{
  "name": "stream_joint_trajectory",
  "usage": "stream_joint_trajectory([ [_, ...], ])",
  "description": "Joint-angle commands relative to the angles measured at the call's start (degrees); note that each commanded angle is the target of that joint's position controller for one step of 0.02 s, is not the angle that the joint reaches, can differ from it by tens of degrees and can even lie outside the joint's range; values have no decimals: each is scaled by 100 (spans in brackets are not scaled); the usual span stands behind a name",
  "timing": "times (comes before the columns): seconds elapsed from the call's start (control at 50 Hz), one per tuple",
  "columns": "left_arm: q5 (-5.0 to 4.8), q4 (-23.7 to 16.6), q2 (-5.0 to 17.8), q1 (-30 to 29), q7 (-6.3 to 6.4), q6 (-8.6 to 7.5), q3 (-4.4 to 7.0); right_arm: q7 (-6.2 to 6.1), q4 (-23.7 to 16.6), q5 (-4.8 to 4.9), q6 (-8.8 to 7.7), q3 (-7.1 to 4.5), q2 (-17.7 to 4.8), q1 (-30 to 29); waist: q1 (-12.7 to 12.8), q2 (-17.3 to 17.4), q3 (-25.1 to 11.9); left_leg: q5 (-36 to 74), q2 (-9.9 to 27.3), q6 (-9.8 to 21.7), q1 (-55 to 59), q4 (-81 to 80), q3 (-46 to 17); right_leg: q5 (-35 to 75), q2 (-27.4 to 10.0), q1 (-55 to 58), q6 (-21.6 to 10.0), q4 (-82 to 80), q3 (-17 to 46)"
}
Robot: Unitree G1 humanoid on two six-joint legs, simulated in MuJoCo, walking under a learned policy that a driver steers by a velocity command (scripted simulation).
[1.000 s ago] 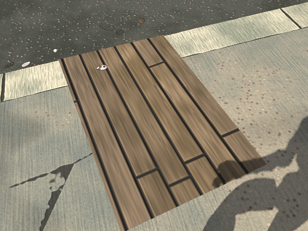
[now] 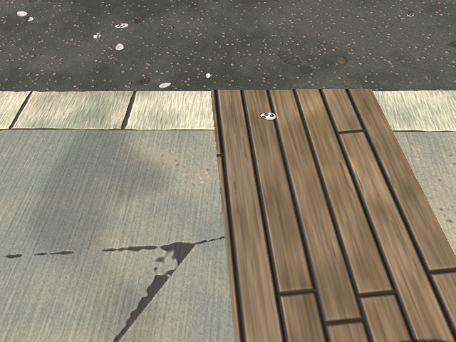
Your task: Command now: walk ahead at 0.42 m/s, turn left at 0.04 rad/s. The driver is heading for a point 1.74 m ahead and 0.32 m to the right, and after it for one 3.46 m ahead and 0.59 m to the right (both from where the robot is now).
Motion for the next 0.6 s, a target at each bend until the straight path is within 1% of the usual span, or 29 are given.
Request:
stream_joint_trajectory([
  [0.02, -17, -71, 729, 220, -6, -114, 149, 35, -605, 5, -77, 3, -189, -1003, 161, -765, 651, 374, 120, -165, -1197, -263, 307, 1480, -1297, 83, -747, -632, 857],
  [0.06, -3, 29, 736, 322, 2, -118, 139, 56, -729, 24, -77, 62, -94, -1370, 234, -817, 689, 591, 85, -179, -933, -846, 438, 1986, -1235, -43, -718, -576, 655],
  [0.1, 10, 130, 807, 437, 22, -128, 146, 61, -830, 51, -85, 99, -64, -1652, 288, -862, 725, 720, 23, -96, -601, -1439, 504, 2348, -1311, -51, -700, -533, 579],
  [0.14, 18, 208, 881, 445, 50, -130, 155, 34, -864, 56, -91, 93, -128, -1706, 229, -882, 731, 687, -55, 72, -265, -1844, 538, 2794, -1472, 81, -663, -444, 557],
  [0.16, 18, 231, 913, 391, 65, -127, 159, 8, -847, 55, -99, 79, -172, -1623, 148, -886, 690, 604, -113, 178, -39, -1982, 550, 3199, -1543, 167, -624, -301, 526],
  [0.18, 22, 240, 953, 286, 79, -127, 162, -31, -776, 55, -111, 50, -225, -1387, -7, -906, 561, 463, -222, 292, 352, -2098, 564, 3990, -1574, 235, -549, 20, 450],
  [0.2, 39, 256, 1009, 208, 91, -116, 174, -84, -625, 58, -132, -3, -324, -925, -231, -934, 278, 284, -386, 403, 931, -2195, 580, 4881, -1565, 305, -457, 599, 372],
  [0.22, 36, 269, 1034, 140, 90, -84, 179, -141, -341, 56, -174, -71, -436, -103, -592, -836, -187, 328, -557, 538, 1882, -2511, 636, 5303, -1439, 219, -361, 1571, 224],
  [0.24, 11, 244, 981, 145, 85, -75, 153, -214, -53, -22, -235, -164, -654, 808, -947, -675, -722, 287, -228, 697, 3279, -2634, 311, 4434, -1227, -569, -274, 2819, 77],
  [0.26, -130, 3, 418, 506, 25, -80, 6, -287, 32, -173, -255, -321, -1245, 1506, -917, 440, -1588, -1088, 1486, 1154, 4939, -2889, -1982, 1828, -627, -2287, -58, 4895, -229],
  [0.28, -96, 76, 549, 651, 32, -71, 78, -224, 97, -1, -209, -335, -1263, 1488, -775, 950, -1985, -1240, 2235, 1541, 5032, -3864, -4207, -1502, 150, -3184, -68, 6172, 230],
  [0.3, 3, -23, 875, 164, 44, -55, 182, -200, 52, 127, -197, -291, -1023, 817, -526, 359, -976, -1359, 1964, 1413, 4214, -3942, -3470, -1102, -260, -3617, -168, 6444, 555],
  [0.32, 12, -93, 782, -148, -1, -93, 156, -182, -21, 150, -231, -197, -634, 330, -381, 39, -333, -1028, 1752, 1334, 3350, -4118, -2670, -623, -504, -3584, -199, 6178, 481],
  [0.34, 7, -88, 632, -255, -29, -92, 134, -175, 2, 130, -279, -128, -393, 115, -208, -45, 8, -569, 1442, 1158, 2764, -4333, -2072, -377, -711, -3388, -207, 5796, 406],
  [0.36, 88, -82, 580, -229, -55, -30, 130, -188, 87, 145, -328, -83, -269, 83, -51, 71, 149, -114, 1210, 1033, 2371, -4445, -1663, -290, -830, -3142, -159, 5518, 380],
  [0.38, 136, 4, 478, -106, -93, 48, 106, -193, 146, 138, -370, -53, -183, 90, 50, 91, 144, 181, 1072, 982, 2172, -4542, -1362, -224, -864, -2927, -103, 5404, 334],
  [0.42, 149, -10, 405, -186, -146, 131, 101, -187, 299, 169, -467, -61, -217, 345, 101, 62, 152, 707, 995, 1042, 2121, -4686, -1071, -80, -896, -2985, -13, 5233, 210],
  [0.44, 151, -69, 401, -384, -162, 159, 103, -188, 374, 188, -492, -72, -260, 451, 99, 40, 248, 750, 966, 1060, 2145, -4792, -947, 83, -948, -3202, 41, 5091, 152],
  [0.46, 152, -148, 412, -647, -172, 180, 105, -189, 436, 189, -501, -77, -286, 553, 66, 13, 342, 753, 935, 1066, 2204, -4891, -854, 290, -1002, -3455, 97, 4928, 101],
  [0.52, 144, -406, 419, -1427, -184, 187, 99, -196, 620, 209, -487, -48, -230, 919, -97, -47, 531, 1215, 812, 1015, 2504, -4973, -598, 900, -1059, -4038, 247, 4240, -52],
  [0.6, 96, -659, 272, -2223, -192, 141, 15, -222, 818, 204, -489, -14, -222, 1287, -302, -24, 558, 2093, 698, 866, 2809, -4838, -282, 1513, -865, -3896, 281, 3062, -300],
])
Velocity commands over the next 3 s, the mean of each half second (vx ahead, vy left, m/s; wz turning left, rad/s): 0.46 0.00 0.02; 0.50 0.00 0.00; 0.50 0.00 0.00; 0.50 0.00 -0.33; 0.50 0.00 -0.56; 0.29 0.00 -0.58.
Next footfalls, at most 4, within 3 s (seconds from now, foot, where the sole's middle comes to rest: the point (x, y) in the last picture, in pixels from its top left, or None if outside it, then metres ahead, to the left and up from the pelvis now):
0.24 left None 0.29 0.12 -0.78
0.80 right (271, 312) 0.61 -0.05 -0.78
1.34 left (214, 231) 0.90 0.14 -0.78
1.92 right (263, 172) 1.18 -0.04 -0.78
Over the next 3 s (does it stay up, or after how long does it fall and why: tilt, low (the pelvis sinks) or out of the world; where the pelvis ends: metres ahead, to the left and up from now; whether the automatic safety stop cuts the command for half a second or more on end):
stays up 1.48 -0.13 -0.03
